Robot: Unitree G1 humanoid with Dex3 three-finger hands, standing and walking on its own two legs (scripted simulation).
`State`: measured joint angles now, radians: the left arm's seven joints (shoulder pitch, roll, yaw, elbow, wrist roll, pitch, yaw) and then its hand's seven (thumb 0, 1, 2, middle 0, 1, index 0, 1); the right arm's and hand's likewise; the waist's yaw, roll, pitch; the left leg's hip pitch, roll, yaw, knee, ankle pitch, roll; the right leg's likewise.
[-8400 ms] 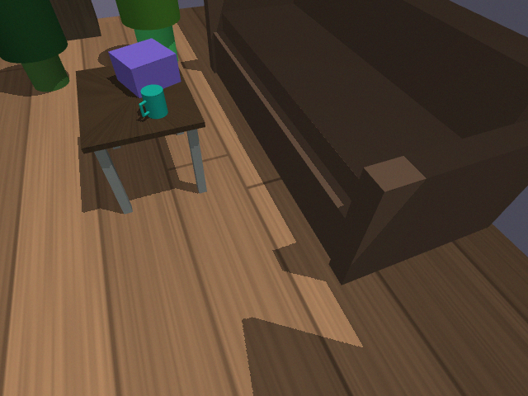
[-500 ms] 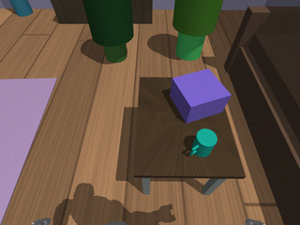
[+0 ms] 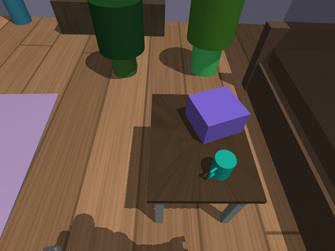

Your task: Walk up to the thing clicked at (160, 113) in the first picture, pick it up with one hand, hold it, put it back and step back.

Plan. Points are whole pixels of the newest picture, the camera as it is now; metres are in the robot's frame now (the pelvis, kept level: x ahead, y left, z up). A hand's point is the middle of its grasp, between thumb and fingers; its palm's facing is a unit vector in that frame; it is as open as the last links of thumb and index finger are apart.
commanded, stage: walk up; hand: right
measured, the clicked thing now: (219, 167) +0.46 -0.22 -0.28
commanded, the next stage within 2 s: stand in 0.42 s
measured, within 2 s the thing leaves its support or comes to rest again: neither
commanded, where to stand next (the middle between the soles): +0.04 +0.01 m, yaw +1 degrees
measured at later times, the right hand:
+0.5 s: hand out of the picture +0.09 -0.25 -0.15, palm faces -0.04 +0.95 -0.32, open 7.4 cm
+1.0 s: hand out of the picture +0.10 -0.27 -0.15, palm faces -0.01 +0.94 -0.34, open 7.4 cm
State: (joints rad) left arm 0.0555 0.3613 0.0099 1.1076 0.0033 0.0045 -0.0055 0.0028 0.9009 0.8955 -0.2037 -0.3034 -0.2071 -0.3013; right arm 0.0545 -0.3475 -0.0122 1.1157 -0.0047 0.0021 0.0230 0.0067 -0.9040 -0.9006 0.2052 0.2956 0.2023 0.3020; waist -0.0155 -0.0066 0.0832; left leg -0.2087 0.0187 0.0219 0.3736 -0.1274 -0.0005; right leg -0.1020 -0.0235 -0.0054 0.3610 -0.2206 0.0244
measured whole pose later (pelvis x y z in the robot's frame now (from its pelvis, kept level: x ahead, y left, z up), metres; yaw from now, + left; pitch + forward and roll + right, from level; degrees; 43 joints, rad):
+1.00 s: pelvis +0.03 -0.01 +0.00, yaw +0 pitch -2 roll +0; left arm 0.11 0.35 0.00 1.10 0.01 -0.01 0.00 0.00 0.90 0.90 -0.20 -0.30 -0.21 -0.30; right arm 0.10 -0.35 0.00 1.13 -0.01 -0.01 0.01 0.01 -0.90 -0.90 0.20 0.30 0.20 0.30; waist -0.02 0.00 0.04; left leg -0.16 0.03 0.01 0.34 -0.15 -0.02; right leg -0.05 -0.01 -0.02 0.31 -0.24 0.01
